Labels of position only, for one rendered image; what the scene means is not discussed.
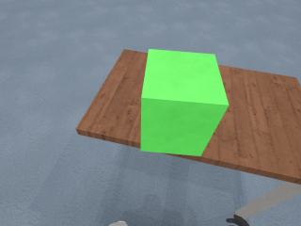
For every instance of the carton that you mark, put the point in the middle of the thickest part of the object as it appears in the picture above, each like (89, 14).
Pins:
(183, 100)

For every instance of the right robot hand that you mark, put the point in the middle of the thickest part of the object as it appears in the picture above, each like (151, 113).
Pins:
(237, 220)

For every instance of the table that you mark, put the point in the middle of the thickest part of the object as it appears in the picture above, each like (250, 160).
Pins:
(260, 132)

